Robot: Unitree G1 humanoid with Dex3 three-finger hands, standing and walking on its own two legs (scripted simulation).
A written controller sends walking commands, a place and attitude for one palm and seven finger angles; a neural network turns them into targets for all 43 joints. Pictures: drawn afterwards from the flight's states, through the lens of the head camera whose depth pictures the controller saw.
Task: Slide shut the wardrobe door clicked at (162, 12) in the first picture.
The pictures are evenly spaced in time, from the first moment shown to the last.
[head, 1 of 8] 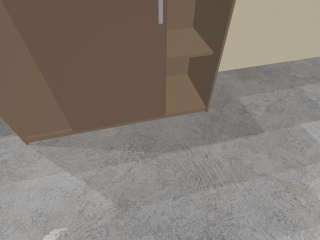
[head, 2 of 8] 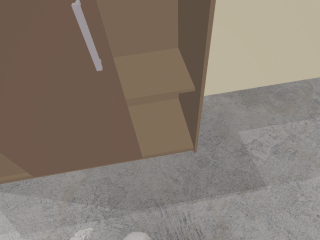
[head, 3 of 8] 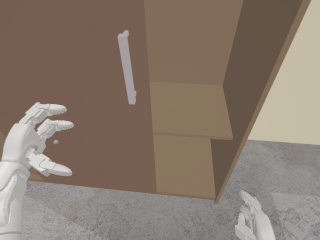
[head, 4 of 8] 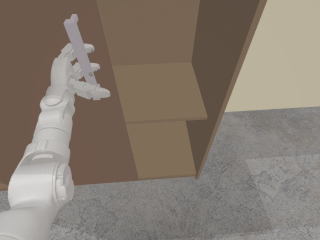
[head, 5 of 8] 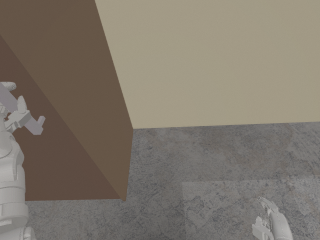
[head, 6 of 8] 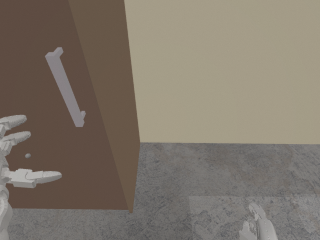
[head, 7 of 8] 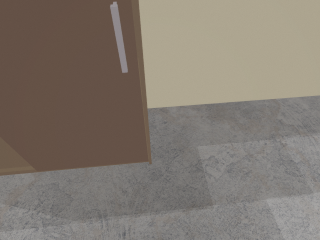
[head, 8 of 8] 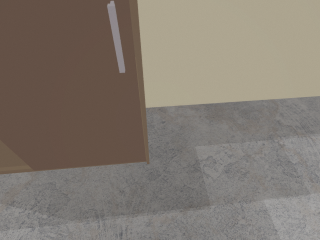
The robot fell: no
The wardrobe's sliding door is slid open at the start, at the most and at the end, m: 0.37 0.37 0.00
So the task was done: yes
